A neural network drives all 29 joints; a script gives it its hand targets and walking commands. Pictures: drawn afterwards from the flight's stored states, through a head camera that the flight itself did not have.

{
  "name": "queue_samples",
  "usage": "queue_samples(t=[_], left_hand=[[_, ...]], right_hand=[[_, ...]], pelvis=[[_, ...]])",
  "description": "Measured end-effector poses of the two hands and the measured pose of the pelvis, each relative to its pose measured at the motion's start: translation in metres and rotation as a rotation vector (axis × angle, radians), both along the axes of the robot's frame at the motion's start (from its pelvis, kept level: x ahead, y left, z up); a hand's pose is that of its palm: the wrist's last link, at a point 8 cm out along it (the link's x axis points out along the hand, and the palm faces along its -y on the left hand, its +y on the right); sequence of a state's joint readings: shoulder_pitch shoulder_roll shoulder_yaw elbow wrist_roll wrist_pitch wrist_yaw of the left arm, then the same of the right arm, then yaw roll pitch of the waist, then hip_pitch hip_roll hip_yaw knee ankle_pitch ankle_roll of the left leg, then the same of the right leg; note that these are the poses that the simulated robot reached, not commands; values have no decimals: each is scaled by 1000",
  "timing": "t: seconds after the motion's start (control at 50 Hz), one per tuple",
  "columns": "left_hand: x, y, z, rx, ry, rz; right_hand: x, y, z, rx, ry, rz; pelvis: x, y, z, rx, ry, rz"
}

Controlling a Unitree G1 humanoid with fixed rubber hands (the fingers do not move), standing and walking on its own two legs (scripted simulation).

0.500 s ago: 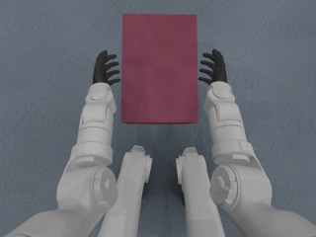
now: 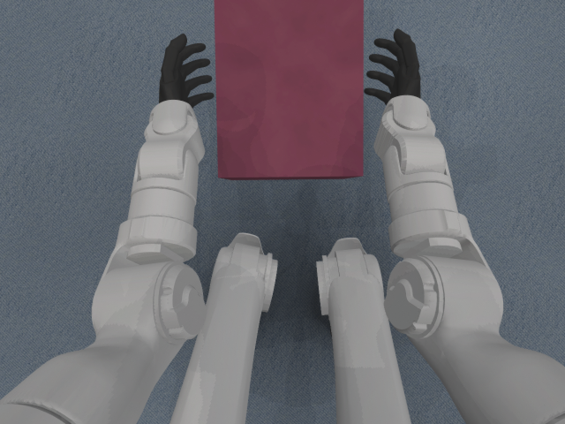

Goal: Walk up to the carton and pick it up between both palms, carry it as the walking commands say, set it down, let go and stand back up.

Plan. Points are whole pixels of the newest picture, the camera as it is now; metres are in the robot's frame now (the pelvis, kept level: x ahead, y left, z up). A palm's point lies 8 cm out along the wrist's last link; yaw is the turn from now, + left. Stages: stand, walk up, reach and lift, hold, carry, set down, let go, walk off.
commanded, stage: set down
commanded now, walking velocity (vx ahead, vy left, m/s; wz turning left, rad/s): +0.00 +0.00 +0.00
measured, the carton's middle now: (288, 84) +0.55 +0.02 -0.20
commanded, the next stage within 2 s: none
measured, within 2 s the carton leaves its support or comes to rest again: rests again in 1.82 s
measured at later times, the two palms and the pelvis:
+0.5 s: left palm (194, 107) +0.50 +0.17 -0.20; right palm (380, 103) +0.52 -0.12 -0.20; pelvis +0.00 +0.00 -0.06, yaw +0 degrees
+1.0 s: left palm (202, 113) +0.51 +0.17 -0.25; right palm (373, 108) +0.53 -0.12 -0.25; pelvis +0.01 +0.00 -0.08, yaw +0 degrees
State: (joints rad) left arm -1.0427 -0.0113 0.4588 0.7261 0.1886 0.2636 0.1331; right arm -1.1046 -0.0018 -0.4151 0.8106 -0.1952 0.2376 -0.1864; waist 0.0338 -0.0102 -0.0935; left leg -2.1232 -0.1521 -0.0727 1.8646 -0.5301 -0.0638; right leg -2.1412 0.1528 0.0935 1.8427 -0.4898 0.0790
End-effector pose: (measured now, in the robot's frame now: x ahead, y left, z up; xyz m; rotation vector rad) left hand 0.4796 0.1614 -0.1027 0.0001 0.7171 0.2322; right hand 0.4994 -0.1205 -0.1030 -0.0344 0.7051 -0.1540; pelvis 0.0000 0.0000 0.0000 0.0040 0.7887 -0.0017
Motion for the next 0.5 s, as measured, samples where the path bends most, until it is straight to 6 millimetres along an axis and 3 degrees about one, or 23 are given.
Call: queue_samples(t=[0.5], left_hand=[[23, 5, -93, -14, 21, -27]], right_hand=[[23, 1, -93, 8, 24, 16]], pelvis=[[-2, 0, -55, -7, 8, 5]])
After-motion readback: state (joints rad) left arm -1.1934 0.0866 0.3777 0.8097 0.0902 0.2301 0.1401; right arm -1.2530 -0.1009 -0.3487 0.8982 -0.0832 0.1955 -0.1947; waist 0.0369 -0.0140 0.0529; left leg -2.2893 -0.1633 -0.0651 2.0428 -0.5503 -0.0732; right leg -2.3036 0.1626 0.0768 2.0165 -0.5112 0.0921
